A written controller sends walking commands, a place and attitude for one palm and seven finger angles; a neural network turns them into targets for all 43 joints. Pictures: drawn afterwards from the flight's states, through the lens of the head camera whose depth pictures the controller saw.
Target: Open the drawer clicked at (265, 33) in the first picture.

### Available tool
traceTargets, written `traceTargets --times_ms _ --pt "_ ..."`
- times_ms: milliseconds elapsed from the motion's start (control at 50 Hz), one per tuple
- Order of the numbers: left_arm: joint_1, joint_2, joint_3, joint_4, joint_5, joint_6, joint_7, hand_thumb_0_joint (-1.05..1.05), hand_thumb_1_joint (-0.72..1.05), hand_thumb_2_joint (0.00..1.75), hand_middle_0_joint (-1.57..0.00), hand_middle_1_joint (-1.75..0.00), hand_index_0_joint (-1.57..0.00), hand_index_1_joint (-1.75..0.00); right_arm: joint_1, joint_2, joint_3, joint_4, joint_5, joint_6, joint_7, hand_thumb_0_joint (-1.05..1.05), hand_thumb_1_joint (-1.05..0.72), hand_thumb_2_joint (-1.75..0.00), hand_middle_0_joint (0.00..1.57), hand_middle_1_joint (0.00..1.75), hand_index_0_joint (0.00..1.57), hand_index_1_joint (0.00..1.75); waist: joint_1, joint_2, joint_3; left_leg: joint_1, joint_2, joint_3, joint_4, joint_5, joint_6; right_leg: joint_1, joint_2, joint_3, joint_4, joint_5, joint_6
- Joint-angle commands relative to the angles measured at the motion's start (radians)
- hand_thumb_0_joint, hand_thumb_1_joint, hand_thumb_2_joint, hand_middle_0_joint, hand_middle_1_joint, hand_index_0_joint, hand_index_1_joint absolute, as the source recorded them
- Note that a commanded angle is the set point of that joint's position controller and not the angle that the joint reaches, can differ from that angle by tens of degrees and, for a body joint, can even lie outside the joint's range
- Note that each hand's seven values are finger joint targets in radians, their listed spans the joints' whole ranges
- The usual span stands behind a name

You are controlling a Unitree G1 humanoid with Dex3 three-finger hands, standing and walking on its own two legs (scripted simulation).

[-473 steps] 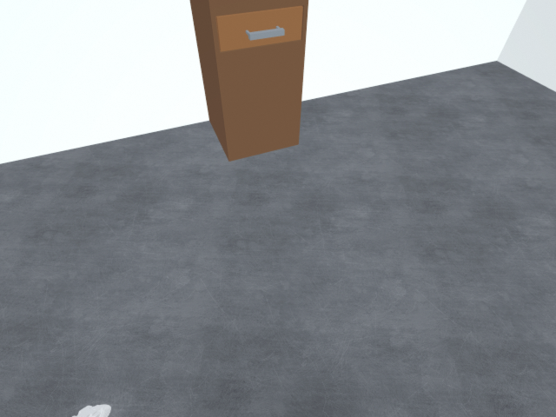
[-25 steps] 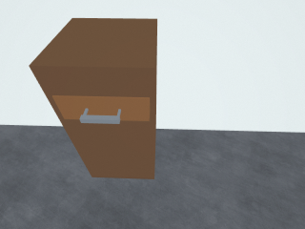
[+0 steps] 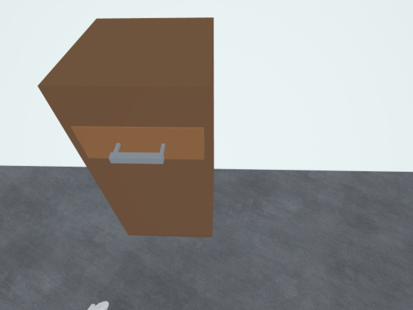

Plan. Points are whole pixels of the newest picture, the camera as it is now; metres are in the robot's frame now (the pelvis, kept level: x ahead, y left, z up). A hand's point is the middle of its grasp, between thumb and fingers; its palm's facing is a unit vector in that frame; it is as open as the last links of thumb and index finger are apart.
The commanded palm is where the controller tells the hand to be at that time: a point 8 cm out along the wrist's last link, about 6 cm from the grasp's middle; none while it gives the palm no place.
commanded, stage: raise the hand with hooked fingers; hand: left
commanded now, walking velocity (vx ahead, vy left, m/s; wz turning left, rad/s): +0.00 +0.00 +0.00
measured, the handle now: (138, 152) +0.55 +0.25 -0.08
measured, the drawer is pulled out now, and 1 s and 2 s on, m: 0.00 0.00 0.00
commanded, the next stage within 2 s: move the hooked fingers above the handle in 1.78 s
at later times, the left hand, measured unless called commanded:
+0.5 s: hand (98, 280) +0.18 +0.23 -0.04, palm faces +0.10 -0.05 -0.99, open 9.8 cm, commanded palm +0.16 +0.22 +0.02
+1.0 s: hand (96, 226) +0.26 +0.24 +0.03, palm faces +0.10 -0.09 -0.99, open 12.7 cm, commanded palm +0.23 +0.24 +0.09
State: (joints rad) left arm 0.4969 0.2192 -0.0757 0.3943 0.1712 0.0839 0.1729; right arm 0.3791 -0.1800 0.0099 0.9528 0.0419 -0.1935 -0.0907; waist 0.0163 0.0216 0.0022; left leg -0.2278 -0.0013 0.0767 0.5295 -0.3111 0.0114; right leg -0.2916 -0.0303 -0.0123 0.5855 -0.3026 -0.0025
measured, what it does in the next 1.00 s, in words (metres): stands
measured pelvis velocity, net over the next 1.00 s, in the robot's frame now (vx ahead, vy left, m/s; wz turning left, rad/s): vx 0.00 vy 0.00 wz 0.01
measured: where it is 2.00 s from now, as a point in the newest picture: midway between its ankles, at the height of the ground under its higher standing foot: outside the picture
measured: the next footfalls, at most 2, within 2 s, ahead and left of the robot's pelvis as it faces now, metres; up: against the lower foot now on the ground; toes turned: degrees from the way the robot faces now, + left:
none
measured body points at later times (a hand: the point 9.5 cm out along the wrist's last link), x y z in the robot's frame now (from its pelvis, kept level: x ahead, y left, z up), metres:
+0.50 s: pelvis -0.02 -0.03 -0.05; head +0.03 -0.05 +0.39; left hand +0.17 +0.23 +0.02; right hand +0.26 -0.21 -0.12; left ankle -0.02 +0.11 -0.73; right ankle +0.00 -0.12 -0.73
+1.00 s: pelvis +0.00 +0.00 -0.02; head +0.03 -0.03 +0.43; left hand +0.25 +0.24 +0.08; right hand +0.18 -0.25 -0.12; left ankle -0.02 +0.11 -0.73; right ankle +0.00 -0.12 -0.73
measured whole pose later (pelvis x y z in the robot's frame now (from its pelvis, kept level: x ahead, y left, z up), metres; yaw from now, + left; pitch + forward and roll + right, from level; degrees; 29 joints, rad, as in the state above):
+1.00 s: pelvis +0.00 +0.00 -0.02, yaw +0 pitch +7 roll +1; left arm 0.18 0.39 -0.04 0.00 1.00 0.03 0.33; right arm 0.15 -0.28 -0.06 0.61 -0.04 0.07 -0.01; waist 0.05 0.05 -0.06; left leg -0.43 0.01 0.07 0.70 -0.38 0.01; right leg -0.48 -0.03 -0.02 0.72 -0.36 -0.01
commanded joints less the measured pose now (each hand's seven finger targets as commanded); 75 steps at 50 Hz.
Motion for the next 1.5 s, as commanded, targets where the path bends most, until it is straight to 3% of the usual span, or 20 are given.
traceTargets --times_ms 0,60,100,120,140,220,280,300,340,420,520,620,740,800,840,940,1040,1100,1360,1480 --pt "-0.146 0.099 -0.038 -0.433 0.339 -0.052 0.135 0.00 0.74 0.83 -0.21 -0.40 -0.21 -0.40 -0.226 -0.187 -0.049 -0.308 -0.048 -0.117 -0.005 0.00 -0.90 -0.90 0.20 0.30 0.20 0.30 -0.046 -0.074 -0.041 -0.141 -0.001 -0.106 0.001 0.099 0.012 -0.202 0.051 -0.029 0.001 -0.011 -0.045" --pt "0.125 0.075 -0.026 -0.336 0.633 -0.047 0.213 0.00 0.67 0.80 -0.22 -0.45 -0.22 -0.45 -0.279 -0.188 -0.089 -0.449 -0.096 -0.025 0.054 0.00 -0.90 -0.90 0.20 0.30 0.20 0.30 0.050 -0.180 -0.103 -0.217 -0.029 -0.078 0.078 0.100 -0.005 -0.224 0.065 0.017 0.014 -0.120 -0.062" --pt "0.260 0.047 -0.032 -0.296 0.757 -0.061 0.233 0.00 0.62 0.78 -0.22 -0.48 -0.22 -0.48 -0.333 -0.183 -0.093 -0.502 -0.107 0.070 0.100 0.00 -0.90 -0.90 0.20 0.30 0.20 0.30 0.094 -0.245 -0.063 -0.300 -0.035 -0.057 0.103 0.111 -0.007 -0.205 0.059 0.053 0.033 -0.020 -0.075" --pt "0.268 0.080 0.007 -0.308 0.797 -0.085 0.236 0.00 0.60 0.77 -0.22 -0.50 -0.22 -0.50 -0.350 -0.177 -0.092 -0.519 -0.100 0.108 0.121 0.00 -0.90 -0.90 0.20 0.30 0.20 0.30 0.119 -0.269 -0.087 -0.335 -0.037 -0.054 0.116 0.142 -0.007 -0.169 0.053 0.084 0.056 0.062 -0.079" --pt "0.235 0.127 0.039 -0.380 0.831 -0.114 0.245 0.00 0.57 0.76 -0.22 -0.51 -0.22 -0.51 -0.381 -0.174 -0.086 -0.545 -0.097 0.136 0.135 0.00 -0.90 -0.90 0.20 0.30 0.20 0.30 0.133 -0.237 -0.131 -0.353 -0.041 -0.044 0.132 0.159 -0.008 -0.143 0.045 0.096 0.093 0.132 -0.079" --pt "0.079 0.251 0.148 -0.531 0.945 -0.171 0.325 0.00 0.48 0.72 -0.23 -0.57 -0.23 -0.57 -0.385 -0.153 -0.079 -0.588 -0.111 0.197 0.156 0.00 -0.90 -0.90 0.20 0.30 0.20 0.30 0.129 -0.119 -0.233 -0.329 -0.059 -0.040 0.217 0.165 -0.003 -0.208 0.047 0.151 0.159 0.161 -0.078" --pt "-0.161 0.286 0.169 -0.652 0.999 -0.185 0.396 0.00 0.41 0.69 -0.24 -0.62 -0.24 -0.62 -0.381 -0.150 -0.088 -0.604 -0.130 0.219 0.155 0.00 -0.90 -0.90 0.20 0.30 0.20 0.30 0.079 0.002 -0.328 -0.239 -0.059 -0.060 0.317 0.125 0.003 -0.388 0.042 0.189 0.183 0.032 -0.080" --pt "-0.227 0.295 0.172 -0.699 0.993 -0.195 0.411 0.00 0.39 0.68 -0.24 -0.63 -0.24 -0.63 -0.384 -0.150 -0.090 -0.605 -0.136 0.223 0.149 0.00 -0.90 -0.90 0.20 0.30 0.20 0.30 0.063 0.036 -0.369 -0.217 -0.059 -0.063 0.347 0.119 0.009 -0.407 0.036 0.191 0.192 0.036 -0.077" --pt "-0.335 0.296 0.158 -0.742 0.958 -0.199 0.423 0.00 0.34 0.66 -0.24 -0.66 -0.24 -0.66 -0.382 -0.147 -0.088 -0.606 -0.139 0.224 0.132 0.00 -0.90 -0.90 0.20 0.30 0.20 0.30 0.015 0.016 -0.356 -0.207 -0.060 -0.081 0.391 0.053 0.021 -0.468 0.028 0.196 0.168 -0.052 -0.064" --pt "-0.357 0.274 0.107 -0.687 0.897 -0.150 0.373 0.00 0.25 0.62 -0.25 -0.72 -0.25 -0.72 -0.390 -0.148 -0.071 -0.591 -0.129 0.217 0.113 0.00 -0.90 -0.90 0.20 0.30 0.20 0.30 -0.012 0.015 -0.341 -0.250 -0.053 -0.074 0.365 0.046 0.026 -0.392 0.036 0.135 0.162 0.007 -0.052" --pt "-0.208 0.292 0.110 -0.581 0.852 -0.020 0.233 0.00 0.13 0.57 -0.25 -0.80 -0.25 -0.80 -0.408 -0.142 -0.040 -0.582 -0.100 0.239 0.085 0.00 -0.90 -0.90 0.20 0.30 0.20 0.30 0.045 -0.105 -0.315 -0.294 -0.045 -0.052 0.231 0.109 0.026 -0.102 0.036 0.102 0.105 0.206 -0.033" --pt "-0.189 0.336 0.169 -0.565 0.838 -0.054 0.160 0.00 0.01 0.52 -0.26 -0.87 -0.26 -0.87 -0.393 -0.138 -0.028 -0.551 -0.095 0.227 0.069 0.00 -0.90 -0.90 0.20 0.30 0.20 0.30 0.075 -0.120 -0.242 -0.278 -0.035 -0.049 0.142 0.132 0.018 -0.013 0.024 0.090 0.061 0.254 -0.028" --pt "-0.316 0.338 0.195 -0.644 0.837 -0.144 0.221 0.00 -0.13 0.46 -0.27 -0.96 -0.27 -0.96 -0.348 -0.143 -0.066 -0.530 -0.102 0.206 0.074 0.00 -0.90 -0.90 0.20 0.30 0.20 0.30 0.058 -0.015 -0.296 -0.189 -0.039 -0.050 0.127 0.176 0.017 -0.043 0.024 0.067 0.054 0.234 -0.037" --pt "-0.350 0.330 0.184 -0.630 0.836 -0.141 0.244 0.00 -0.20 0.43 -0.28 -1.00 -0.28 -1.00 -0.332 -0.155 -0.084 -0.517 -0.098 0.203 0.079 0.00 -0.90 -0.90 0.20 0.30 0.20 0.30 0.050 0.002 -0.327 -0.142 -0.031 -0.050 0.125 0.221 0.016 -0.069 0.031 0.034 0.065 0.247 -0.041" --pt "-0.384 0.322 0.166 -0.605 0.834 -0.115 0.242 0.00 -0.24 0.41 -0.28 -1.03 -0.28 -1.03 -0.339 -0.161 -0.087 -0.515 -0.090 0.206 0.081 0.00 -0.90 -0.90 0.20 0.30 0.20 0.30 0.041 -0.025 -0.296 -0.145 -0.028 -0.053 0.114 0.218 0.015 -0.078 0.033 0.020 0.058 0.226 -0.039" --pt "-0.485 0.348 0.138 -0.619 0.837 -0.052 0.189 0.00 -0.36 0.36 -0.29 -1.11 -0.29 -1.11 -0.361 -0.168 -0.085 -0.514 -0.074 0.217 0.078 0.00 -0.90 -0.90 0.20 0.30 0.20 0.30 0.059 0.021 -0.320 -0.075 -0.017 -0.058 0.069 0.291 0.013 -0.032 0.035 0.002 0.046 0.245 -0.043" --pt "-0.568 0.352 0.114 -0.550 0.831 -0.001 0.106 0.00 -0.48 0.31 -0.30 -1.18 -0.30 -1.18 -0.374 -0.164 -0.066 -0.515 -0.054 0.234 0.073 0.00 -0.90 -0.90 0.20 0.30 0.20 0.30 0.062 -0.012 -0.223 -0.062 -0.013 -0.058 0.004 0.278 0.010 -0.004 0.042 -0.010 -0.006 0.217 -0.041" --pt "-0.651 0.371 0.107 -0.538 0.834 0.002 0.062 0.00 -0.50 0.30 -0.30 -1.20 -0.30 -1.20 -0.370 -0.158 -0.056 -0.515 -0.052 0.240 0.068 0.00 -0.90 -0.90 0.20 0.30 0.20 0.30 0.067 0.005 -0.229 -0.031 -0.016 -0.056 -0.025 0.280 0.011 0.032 0.044 -0.014 -0.033 0.215 -0.044" --pt "-0.914 0.436 0.122 -0.470 0.793 -0.071 -0.059 0.00 -0.50 0.30 -0.30 -1.20 -0.30 -1.20 -0.355 -0.161 -0.042 -0.485 -0.044 0.244 0.056 0.00 -0.90 -0.90 0.20 0.30 0.20 0.30 0.053 0.004 -0.239 0.021 -0.025 -0.056 -0.076 0.309 0.010 0.104 0.044 -0.016 -0.104 0.254 -0.040" --pt "-0.815 0.425 0.134 -0.481 0.773 -0.105 -0.087 0.00 -0.50 0.30 -0.30 -1.20 -0.30 -1.20 -0.341 -0.172 -0.053 -0.494 -0.045 0.248 0.071 0.00 -0.90 -0.90 0.20 0.30 0.20 0.30 0.076 -0.011 -0.262 0.009 -0.026 -0.050 -0.081 0.355 0.010 0.138 0.040 -0.013 -0.103 0.302 -0.040"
